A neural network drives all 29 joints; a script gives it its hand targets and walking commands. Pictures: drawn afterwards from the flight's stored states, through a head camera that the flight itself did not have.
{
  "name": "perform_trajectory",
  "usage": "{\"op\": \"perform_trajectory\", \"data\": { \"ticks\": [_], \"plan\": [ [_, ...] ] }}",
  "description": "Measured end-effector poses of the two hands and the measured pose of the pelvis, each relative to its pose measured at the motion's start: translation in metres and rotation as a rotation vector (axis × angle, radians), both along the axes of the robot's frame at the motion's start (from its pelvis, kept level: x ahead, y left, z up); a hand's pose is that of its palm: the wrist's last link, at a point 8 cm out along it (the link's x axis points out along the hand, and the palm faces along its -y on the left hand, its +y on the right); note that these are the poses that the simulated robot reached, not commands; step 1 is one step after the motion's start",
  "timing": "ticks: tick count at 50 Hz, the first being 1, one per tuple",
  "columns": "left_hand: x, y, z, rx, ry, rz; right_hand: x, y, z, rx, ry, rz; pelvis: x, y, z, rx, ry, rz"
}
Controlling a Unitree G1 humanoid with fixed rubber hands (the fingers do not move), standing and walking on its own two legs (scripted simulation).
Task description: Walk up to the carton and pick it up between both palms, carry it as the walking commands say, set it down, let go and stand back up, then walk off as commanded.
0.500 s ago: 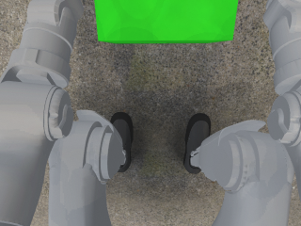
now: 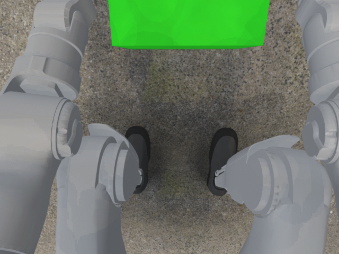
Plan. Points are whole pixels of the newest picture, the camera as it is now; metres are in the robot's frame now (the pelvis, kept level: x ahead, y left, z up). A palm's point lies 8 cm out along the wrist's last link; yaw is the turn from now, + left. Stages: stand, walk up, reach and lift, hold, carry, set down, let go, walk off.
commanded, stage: reach and lift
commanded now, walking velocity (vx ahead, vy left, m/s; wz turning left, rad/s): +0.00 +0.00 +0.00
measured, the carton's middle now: out of the picture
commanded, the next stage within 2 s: none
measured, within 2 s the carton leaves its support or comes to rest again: leaves its support in 1.08 s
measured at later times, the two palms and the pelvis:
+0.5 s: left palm out of the picture +0.55 +0.18 -0.19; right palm out of the picture +0.57 -0.17 -0.19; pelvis +0.00 +0.00 +0.00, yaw +0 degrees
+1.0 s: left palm out of the picture +0.55 +0.18 -0.19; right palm out of the picture +0.56 -0.17 -0.19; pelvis +0.00 +0.00 -0.01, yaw +1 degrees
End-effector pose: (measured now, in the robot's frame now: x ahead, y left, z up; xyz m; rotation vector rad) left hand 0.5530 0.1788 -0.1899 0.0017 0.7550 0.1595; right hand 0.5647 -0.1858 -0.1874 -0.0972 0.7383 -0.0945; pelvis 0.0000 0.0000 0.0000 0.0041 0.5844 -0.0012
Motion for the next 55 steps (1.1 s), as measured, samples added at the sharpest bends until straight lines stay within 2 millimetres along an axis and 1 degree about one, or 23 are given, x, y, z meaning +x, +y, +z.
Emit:
{"op": "perform_trajectory", "data": {
  "ticks": [9, 18, 30, 42, 50, 55],
  "plan": [
    [0.0, 0.0, 0.0, 0.004, -0.006, -0.01, 0.001, 0.018, -0.002, 0.03, 0.0, 0.043, 0.0, 0.0, 0.0, 0.0, 0.001, 0.001],
    [0.0, 0.0, 0.0, 0.003, -0.006, -0.012, 0.001, 0.018, -0.002, 0.031, 0.0, 0.04, 0.0, 0.001, 0.0, 0.0, 0.001, 0.003],
    [0.0, 0.002, -0.004, -0.069, -0.011, -0.005, 0.001, 0.017, -0.004, 0.073, 0.015, 0.022, 0.001, 0.003, -0.002, -0.005, -0.001, 0.011],
    [0.0, 0.002, -0.003, -0.058, -0.006, -0.003, 0.001, 0.016, -0.004, 0.088, 0.02, 0.025, 0.001, 0.001, -0.005, -0.002, -0.008, 0.014],
    [-0.001, -0.001, 0.0, -0.031, 0.007, 0.018, -0.001, 0.017, 0.0, 0.039, 0.032, 0.046, -0.002, 0.001, -0.005, -0.001, -0.016, 0.013],
    [-0.003, -0.007, 0.007, 0.004, 0.019, 0.01, -0.004, 0.014, 0.009, 0.011, 0.04, 0.041, -0.006, 0.0, -0.006, 0.004, -0.036, 0.011]
  ]
}}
